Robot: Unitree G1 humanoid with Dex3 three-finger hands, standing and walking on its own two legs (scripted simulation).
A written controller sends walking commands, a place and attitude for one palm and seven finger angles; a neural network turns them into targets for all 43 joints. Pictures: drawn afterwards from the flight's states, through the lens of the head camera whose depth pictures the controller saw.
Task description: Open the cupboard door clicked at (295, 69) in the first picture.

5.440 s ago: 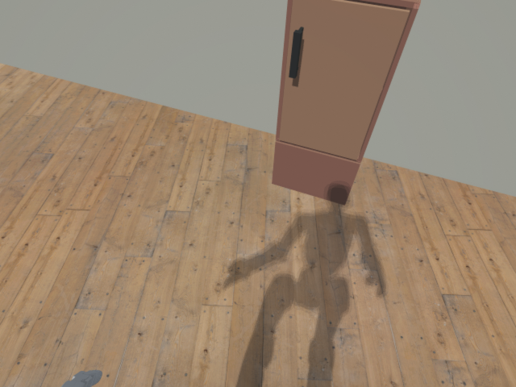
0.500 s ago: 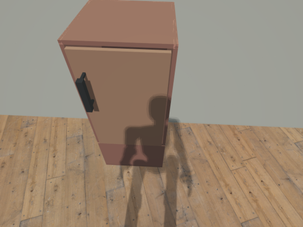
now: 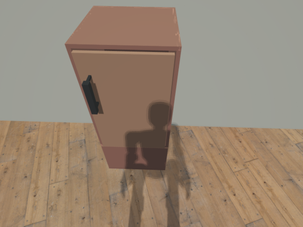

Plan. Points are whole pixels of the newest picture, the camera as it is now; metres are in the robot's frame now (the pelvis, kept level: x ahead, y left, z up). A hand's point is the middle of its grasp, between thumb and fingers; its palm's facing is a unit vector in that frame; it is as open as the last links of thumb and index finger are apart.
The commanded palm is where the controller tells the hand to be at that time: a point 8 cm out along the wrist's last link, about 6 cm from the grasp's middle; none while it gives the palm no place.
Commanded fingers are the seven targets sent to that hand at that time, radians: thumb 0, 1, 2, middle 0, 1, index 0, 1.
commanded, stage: look again from close up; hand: left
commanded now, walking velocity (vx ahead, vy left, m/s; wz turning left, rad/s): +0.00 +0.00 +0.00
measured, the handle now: (92, 95) +0.59 +0.27 -0.02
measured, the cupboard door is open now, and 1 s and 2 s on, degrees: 0 0 0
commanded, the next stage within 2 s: raise the hand with hooked fingers in 0.30 s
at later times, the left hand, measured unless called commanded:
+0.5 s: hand out of the picture +0.08 +0.21 -0.13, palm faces +0.20 -0.95 -0.23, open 7.3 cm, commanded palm +0.12 +0.25 -0.06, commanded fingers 0.00 0.76 0.84 -0.21 -0.39 -0.21 -0.39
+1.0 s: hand (74, 210) +0.18 +0.22 -0.05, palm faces +0.10 -0.99 -0.07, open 9.7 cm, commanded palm +0.17 +0.27 -0.04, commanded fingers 0.00 0.18 0.59 -0.25 -0.76 -0.25 -0.76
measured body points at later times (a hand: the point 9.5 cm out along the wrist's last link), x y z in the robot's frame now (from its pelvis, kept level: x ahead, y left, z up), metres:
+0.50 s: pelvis +0.01 +0.02 +0.00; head +0.02 +0.02 +0.45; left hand +0.07 +0.26 -0.11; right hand +0.03 -0.21 -0.14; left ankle -0.01 +0.12 -0.74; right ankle +0.03 -0.10 -0.73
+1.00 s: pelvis -0.01 -0.01 -0.10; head +0.07 +0.01 +0.34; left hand +0.17 +0.27 -0.05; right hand +0.24 -0.22 -0.15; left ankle -0.01 +0.11 -0.73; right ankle +0.03 -0.11 -0.73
